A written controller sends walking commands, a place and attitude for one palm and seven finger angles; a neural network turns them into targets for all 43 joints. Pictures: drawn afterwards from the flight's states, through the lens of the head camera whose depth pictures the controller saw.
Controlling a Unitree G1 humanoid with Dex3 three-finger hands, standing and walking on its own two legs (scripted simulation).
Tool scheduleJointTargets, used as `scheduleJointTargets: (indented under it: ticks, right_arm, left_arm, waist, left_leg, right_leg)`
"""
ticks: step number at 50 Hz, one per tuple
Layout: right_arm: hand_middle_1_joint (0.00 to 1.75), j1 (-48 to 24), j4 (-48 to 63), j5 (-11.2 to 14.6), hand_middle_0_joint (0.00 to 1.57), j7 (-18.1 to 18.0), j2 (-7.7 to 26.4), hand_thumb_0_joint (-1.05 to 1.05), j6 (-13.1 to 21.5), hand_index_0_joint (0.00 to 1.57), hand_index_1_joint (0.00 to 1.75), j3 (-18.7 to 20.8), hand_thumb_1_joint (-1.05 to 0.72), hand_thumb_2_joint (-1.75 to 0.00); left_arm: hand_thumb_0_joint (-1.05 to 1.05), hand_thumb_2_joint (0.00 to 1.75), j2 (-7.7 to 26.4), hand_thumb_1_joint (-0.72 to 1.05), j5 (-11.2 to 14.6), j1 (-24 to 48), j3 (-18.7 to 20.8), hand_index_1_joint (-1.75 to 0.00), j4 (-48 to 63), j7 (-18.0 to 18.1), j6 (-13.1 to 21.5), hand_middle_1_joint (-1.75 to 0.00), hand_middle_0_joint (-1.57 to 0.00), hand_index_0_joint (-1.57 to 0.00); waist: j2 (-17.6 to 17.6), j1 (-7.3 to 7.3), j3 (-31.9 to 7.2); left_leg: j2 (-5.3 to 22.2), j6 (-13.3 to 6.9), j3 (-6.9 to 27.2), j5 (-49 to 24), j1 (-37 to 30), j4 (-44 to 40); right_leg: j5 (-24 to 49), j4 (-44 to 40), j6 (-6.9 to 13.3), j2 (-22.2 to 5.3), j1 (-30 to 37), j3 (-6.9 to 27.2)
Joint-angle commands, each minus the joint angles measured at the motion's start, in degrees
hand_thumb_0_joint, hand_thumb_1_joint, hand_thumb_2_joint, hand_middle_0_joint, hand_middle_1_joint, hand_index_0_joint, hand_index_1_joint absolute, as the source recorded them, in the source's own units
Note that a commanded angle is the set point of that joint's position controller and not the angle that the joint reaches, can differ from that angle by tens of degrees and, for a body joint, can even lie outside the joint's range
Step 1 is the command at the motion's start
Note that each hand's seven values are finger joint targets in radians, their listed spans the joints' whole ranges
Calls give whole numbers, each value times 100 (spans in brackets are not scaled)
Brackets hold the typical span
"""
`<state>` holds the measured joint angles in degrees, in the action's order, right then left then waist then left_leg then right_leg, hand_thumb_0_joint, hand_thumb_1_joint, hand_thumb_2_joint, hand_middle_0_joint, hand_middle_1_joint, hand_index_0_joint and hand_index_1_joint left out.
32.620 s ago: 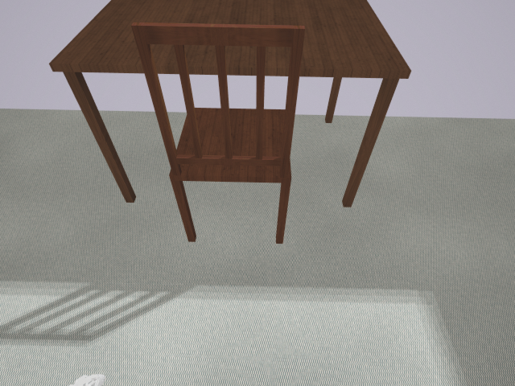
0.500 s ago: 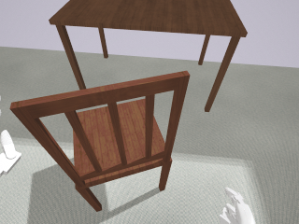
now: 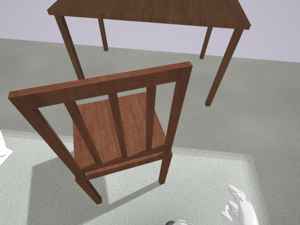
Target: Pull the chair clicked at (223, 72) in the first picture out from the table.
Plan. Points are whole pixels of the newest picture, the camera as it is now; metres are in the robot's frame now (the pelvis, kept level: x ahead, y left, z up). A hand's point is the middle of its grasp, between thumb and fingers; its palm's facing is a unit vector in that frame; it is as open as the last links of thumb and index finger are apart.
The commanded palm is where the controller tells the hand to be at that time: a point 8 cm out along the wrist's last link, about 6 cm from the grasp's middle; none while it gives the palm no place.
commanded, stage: step back with the hand held close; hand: left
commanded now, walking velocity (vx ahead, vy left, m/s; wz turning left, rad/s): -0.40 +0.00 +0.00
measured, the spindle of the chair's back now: (119, 132) +0.40 +0.12 -0.04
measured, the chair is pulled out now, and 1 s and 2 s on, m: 0.59 0.59 0.59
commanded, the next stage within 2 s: stop stepping back and stand still in 1.18 s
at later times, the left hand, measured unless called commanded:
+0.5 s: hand (10, 157) +0.20 +0.25 +0.18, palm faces +0.43 -0.75 -0.50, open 7.4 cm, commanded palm +0.12 +0.30 +0.19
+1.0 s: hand out of the picture +0.13 +0.26 +0.19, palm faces +0.41 -0.72 -0.56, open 7.4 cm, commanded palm +0.07 +0.30 +0.19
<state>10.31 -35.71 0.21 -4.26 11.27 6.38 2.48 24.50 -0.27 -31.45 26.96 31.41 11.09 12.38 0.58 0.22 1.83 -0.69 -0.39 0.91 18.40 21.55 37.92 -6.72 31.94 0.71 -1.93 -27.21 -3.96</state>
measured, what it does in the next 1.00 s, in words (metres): steps on the spot: right foot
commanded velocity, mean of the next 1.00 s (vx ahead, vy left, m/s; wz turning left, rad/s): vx -0.40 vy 0.00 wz -0.03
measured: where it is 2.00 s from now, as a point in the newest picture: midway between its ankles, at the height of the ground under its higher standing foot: outside the picture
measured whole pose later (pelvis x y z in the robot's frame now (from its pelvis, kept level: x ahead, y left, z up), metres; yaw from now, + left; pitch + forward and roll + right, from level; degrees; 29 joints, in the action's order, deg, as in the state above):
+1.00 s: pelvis -0.07 +0.00 +0.00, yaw +1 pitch +2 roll +0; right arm 9.6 -36.8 -0.3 -4.1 11.0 6.5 2.7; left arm 28.0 0.6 -34.0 29.0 33.0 9.4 16.4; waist 2.4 1.4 2.0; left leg -0.4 -0.3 1.5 14.1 21.8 34.9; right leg -9.7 32.6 -0.3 -1.6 -25.8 -1.9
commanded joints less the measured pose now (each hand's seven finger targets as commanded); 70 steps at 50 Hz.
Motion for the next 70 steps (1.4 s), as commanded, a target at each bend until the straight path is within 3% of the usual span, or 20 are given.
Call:
scheduleJointTargets:
  ticks: [1, 11, 15, 19, 22, 25, 27, 32, 35, 38, 43, 46, 48, 50, 54, 58, 62, 64, 66, 70]
  right_arm:
    - [30, -248, 813, -35, 20, -64, 846, 0, 248, 20, 30, 271, -90, -90]
    - [30, -268, 918, 0, 20, -107, 834, 0, 444, 20, 30, 260, -90, -90]
    - [30, -139, 857, 1, 20, -68, 794, 0, 511, 20, 30, 293, -90, -90]
    - [30, -96, 694, -74, 20, 15, 798, 0, 363, 20, 30, 341, -90, -90]
    - [30, -202, 694, -61, 20, 44, 728, 0, 164, 20, 30, 263, -90, -90]
    - [30, -342, 784, -52, 20, -11, 769, 0, 155, 20, 30, 218, -90, -90]
    - [30, -402, 923, 19, 20, -66, 868, 0, 317, 20, 30, 248, -90, -90]
    - [30, -167, 723, 13, 20, -91, 840, 0, 601, 20, 30, 276, -90, -90]
    - [30, -124, 589, -82, 20, -35, 850, 0, 696, 20, 30, 265, -90, -90]
    - [30, -272, 691, -39, 20, -15, 776, 0, 646, 20, 30, 293, -90, -90]
    - [30, -318, 644, -63, 20, 21, 581, 0, 312, 20, 30, 327, -90, -90]
    - [30, -328, 680, -40, 20, -32, 556, 0, 194, 20, 30, 192, -90, -90]
    - [30, -416, 772, -35, 20, -71, 795, 0, 242, 20, 30, 251, -90, -90]
    - [30, -417, 884, -22, 20, -92, 779, 0, 407, 20, 30, 235, -90, -90]
    - [30, -202, 637, -43, 20, 7, 867, 0, 668, 20, 30, 299, -90, -90]
    - [30, -243, 518, -113, 20, 75, 868, 0, 828, 20, 30, 205, -90, -90]
    - [30, -260, 640, -9, 20, 88, 856, 0, 712, 20, 30, 298, -90, -90]
    - [30, -168, 757, 89, 20, 64, 696, 0, 574, 20, 30, 328, -90, -90]
    - [30, -206, 779, 94, 20, 84, 592, 0, 261, 20, 30, 245, -90, -90]
    - [30, -315, 930, 127, 20, -41, 659, 0, 207, 20, 30, 44, -90, -90]
  left_arm:
    - [0, 90, 1020, 90, 20, 170, 713, -30, 1085, 175, 366, -30, -20, -20]
    - [0, 90, 952, 90, -51, 373, 791, -30, 1174, 104, 487, -30, -20, -20]
    - [0, 90, 942, 90, 10, 448, 737, -30, 1251, 65, 516, -30, -20, -20]
    - [0, 90, 1203, 90, 45, 240, 888, -30, 1082, 147, 508, -30, -20, -20]
    - [0, 90, 1163, 90, 85, -162, 879, -30, 1071, 172, 454, -30, -20, -20]
    - [0, 90, 1180, 90, 40, -343, 987, -30, 1196, 157, 557, -30, -20, -20]
    - [0, 90, 1100, 90, -39, -176, 1000, -30, 1278, 110, 608, -30, -20, -20]
    - [0, 90, 859, 90, 99, 76, 665, -30, 1058, -26, 634, -30, -20, -20]
    - [0, 90, 870, 90, 99, 406, 481, -30, 1543, -89, 757, -30, -20, -20]
    - [0, 90, 1097, 90, 176, 43, 795, -30, 1612, -96, 787, -30, -20, -20]
    - [0, 90, 1306, 90, 216, -248, 1039, -30, 1140, 36, 622, -30, -20, -20]
    - [0, 90, 1166, 90, 206, -460, 1028, -30, 848, 29, 590, -30, -20, -20]
    - [0, 90, 1089, 90, 139, -334, 935, -30, 951, 7, 664, -30, -20, -20]
    - [0, 90, 1026, 90, 162, -143, 851, -30, 938, -65, 660, -30, -20, -20]
    - [0, 90, 844, 90, 223, 157, 367, -30, 1374, -139, 688, -30, -20, -20]
    - [0, 90, 1006, 90, 208, 296, 479, -30, 1613, -176, 832, -30, -20, -20]
    - [0, 90, 1139, 90, 253, -151, 852, -30, 1318, -251, 908, -30, -20, -20]
    - [0, 90, 1352, 90, 346, -527, 1004, -30, 1089, -257, 866, -30, -20, -20]
    - [0, 90, 1147, 90, 383, -846, 883, -30, 576, -123, 487, -30, -20, -20]
    - [0, 90, 1155, 90, 346, -228, 690, -30, 522, 22, 236, -30, -20, -20]
  waist:
    - [34, 24, -809]
    - [-916, 2, -669]
    - [-451, 30, -712]
    - [603, 20, -881]
    - [696, 31, -1206]
    - [-482, 46, -915]
    - [-1548, 66, -710]
    - [-765, 8, -397]
    - [-907, 43, -1206]
    - [-612, -48, -1299]
    - [820, 7, -1175]
    - [597, 73, -961]
    - [-558, 34, -699]
    - [-1605, 149, -731]
    - [-1048, 5, -778]
    - [-1522, -57, -1016]
    - [-786, -106, -1183]
    - [346, 0, -1150]
    - [689, 58, -1053]
    - [838, 179, -490]
  left_leg:
    - [469, -241, 567, 1159, 1029, -976]
    - [1231, -511, 925, 827, 2563, -1746]
    - [787, -324, 589, 803, 2045, -1002]
    - [135, -81, 331, 1190, 588, 227]
    - [191, -85, 399, 766, 12, -20]
    - [861, -324, 891, 764, 571, -1529]
    - [1694, -656, 1239, 1546, 2378, -2327]
    - [1427, -431, 889, -983, 1211, -1256]
    - [1299, -264, 620, -2782, -40, -724]
    - [1061, -236, 509, -1202, 319, -462]
    - [79, 103, 253, 706, -264, 1283]
    - [279, 3, 291, 243, -410, -635]
    - [1215, -373, 1069, -438, 128, -1841]
    - [2041, -724, 1412, 206, 1472, -2421]
    - [1872, -676, 962, -3557, -640, -1322]
    - [1684, -529, 1021, -3274, -990, -1194]
    - [1128, -123, 521, -1392, -434, -767]
    - [352, 163, -76, 208, -435, 312]
    - [200, 197, 175, 388, -389, 1617]
    - [305, 9, 139, 447, -600, -202]
  right_leg:
    - [-962, -917, 225, -781, 1478, 1342]
    - [649, 984, -78, -175, 2939, 595]
    - [938, 512, 148, -545, 2406, 1076]
    - [-1097, -1560, 601, -1419, 948, 2098]
    - [-1184, -1596, 609, -1508, 991, 1647]
    - [-1194, -625, 148, -605, 1210, 877]
    - [-699, 1032, -123, 5, 2582, 332]
    - [169, 572, 34, -228, 1627, 546]
    - [1117, 367, 77, -359, 1644, 601]
    - [925, 180, 234, -556, 1620, 921]
    - [-441, -1765, 925, -1905, 461, 2143]
    - [-222, -1145, 479, -1222, 752, 1322]
    - [-463, -63, -9, -259, 1054, 729]
    - [-1608, 1702, -142, 10, 1727, 411]
    - [-1551, 804, -100, -127, 706, 375]
    - [-988, -398, -75, -87, 1271, 233]
    - [-31, -857, 74, -104, 1766, 150]
    - [75, -1262, 587, -1035, 876, 1153]
    - [-1025, -1747, 948, -1926, 236, 2092]
    - [-2022, -1527, 407, -1263, 396, 1247]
